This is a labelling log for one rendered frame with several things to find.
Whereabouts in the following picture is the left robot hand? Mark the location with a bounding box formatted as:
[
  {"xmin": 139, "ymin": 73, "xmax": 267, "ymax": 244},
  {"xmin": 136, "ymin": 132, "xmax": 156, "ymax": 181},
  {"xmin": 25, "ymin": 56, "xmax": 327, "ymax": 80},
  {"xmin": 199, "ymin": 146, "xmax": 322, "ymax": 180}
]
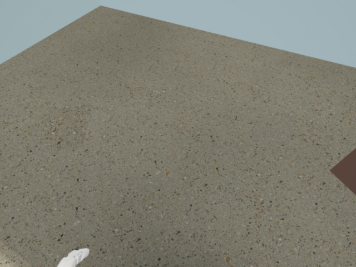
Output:
[{"xmin": 57, "ymin": 248, "xmax": 90, "ymax": 267}]

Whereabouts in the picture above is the cupboard door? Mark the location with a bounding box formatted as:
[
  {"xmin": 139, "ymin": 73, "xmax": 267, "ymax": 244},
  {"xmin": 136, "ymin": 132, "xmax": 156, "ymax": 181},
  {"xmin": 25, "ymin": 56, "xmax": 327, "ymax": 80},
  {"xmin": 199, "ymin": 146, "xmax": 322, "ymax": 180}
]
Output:
[{"xmin": 330, "ymin": 148, "xmax": 356, "ymax": 195}]

